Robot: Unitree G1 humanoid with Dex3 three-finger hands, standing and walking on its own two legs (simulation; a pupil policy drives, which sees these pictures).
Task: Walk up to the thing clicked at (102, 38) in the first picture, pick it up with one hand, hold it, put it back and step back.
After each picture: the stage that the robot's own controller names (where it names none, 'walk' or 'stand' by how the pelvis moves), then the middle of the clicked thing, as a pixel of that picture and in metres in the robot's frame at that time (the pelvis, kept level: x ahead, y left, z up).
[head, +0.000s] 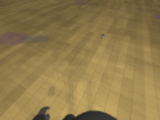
stand; (102, 36) +2.12 -0.31 -0.72
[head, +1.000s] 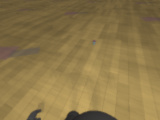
walk; (94, 42) +2.01 +0.07 -0.70
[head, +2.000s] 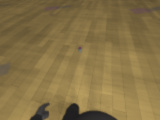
walk; (80, 49) +1.41 +0.30 -0.72
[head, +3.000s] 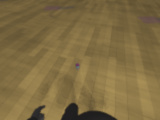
walk; (77, 66) +0.92 +0.25 -0.71
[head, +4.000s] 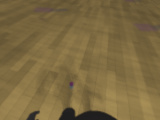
walk; (71, 85) +0.55 +0.20 -0.70
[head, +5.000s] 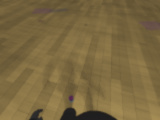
stand; (71, 99) +0.34 +0.19 -0.69
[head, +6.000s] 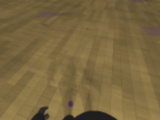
stand; (70, 104) +0.30 +0.19 -0.72
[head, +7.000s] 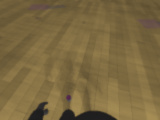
stand; (68, 98) +0.32 +0.21 -0.71
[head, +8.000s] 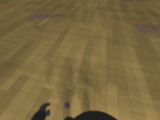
stand; (67, 105) +0.28 +0.24 -0.72
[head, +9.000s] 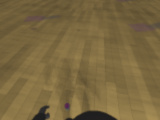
stand; (67, 106) +0.28 +0.24 -0.73
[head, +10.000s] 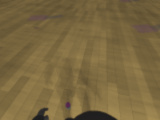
stand; (68, 105) +0.29 +0.23 -0.73
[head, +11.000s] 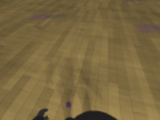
stand; (68, 105) +0.29 +0.23 -0.73
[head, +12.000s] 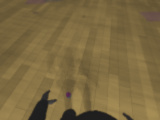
go down; (68, 95) +0.32 +0.22 -0.70
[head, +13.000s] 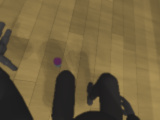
go down; (57, 62) +0.41 +0.22 -0.30
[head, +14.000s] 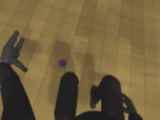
close in; (63, 64) +0.41 +0.21 -0.31
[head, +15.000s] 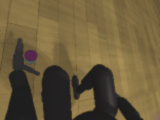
close in; (30, 57) +0.41 +0.25 -0.23
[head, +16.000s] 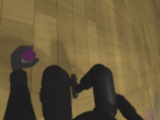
close; (28, 57) +0.39 +0.25 -0.23
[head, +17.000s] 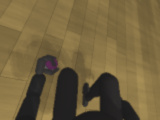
lift; (50, 64) +0.33 +0.25 -0.13
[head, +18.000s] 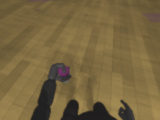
lift; (64, 75) +0.32 +0.17 +0.02
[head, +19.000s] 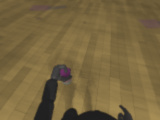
hold; (66, 76) +0.32 +0.17 +0.00
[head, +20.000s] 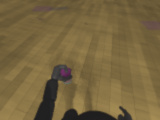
hold; (66, 76) +0.32 +0.17 +0.00
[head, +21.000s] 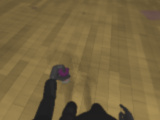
crouch; (64, 75) +0.33 +0.17 -0.04
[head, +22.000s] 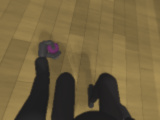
lower; (54, 51) +0.46 +0.21 -0.10
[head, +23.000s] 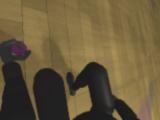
lower; (19, 52) +0.43 +0.25 -0.24
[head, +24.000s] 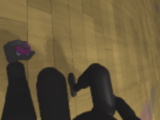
lower; (23, 51) +0.42 +0.26 -0.24
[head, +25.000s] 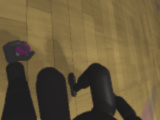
lower; (23, 52) +0.42 +0.26 -0.23
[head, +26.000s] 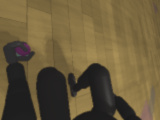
lower; (23, 52) +0.42 +0.26 -0.23
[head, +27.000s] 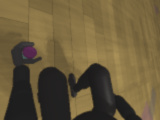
open; (28, 54) +0.41 +0.24 -0.23
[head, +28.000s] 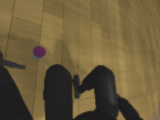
stand; (38, 53) +0.41 +0.23 -0.23
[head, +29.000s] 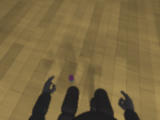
walk; (71, 78) +0.39 +0.16 -0.52
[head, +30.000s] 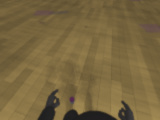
stand; (72, 100) +0.35 +0.16 -0.66
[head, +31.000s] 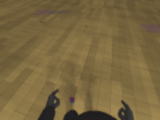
stand; (72, 100) +0.35 +0.16 -0.67
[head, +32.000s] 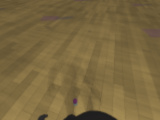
stand; (75, 102) +0.37 +0.15 -0.72
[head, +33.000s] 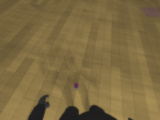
walk; (76, 86) +0.42 +0.10 -0.71
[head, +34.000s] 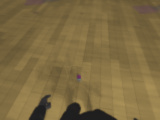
walk; (79, 78) +0.59 +0.15 -0.70
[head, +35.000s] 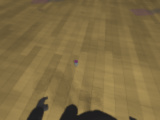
walk; (76, 63) +0.90 +0.23 -0.70
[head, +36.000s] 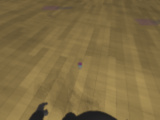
stand; (80, 65) +0.97 +0.17 -0.72
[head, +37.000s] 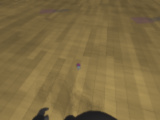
stand; (78, 66) +0.97 +0.20 -0.73
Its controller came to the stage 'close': yes
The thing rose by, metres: 0.72
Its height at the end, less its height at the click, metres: +0.00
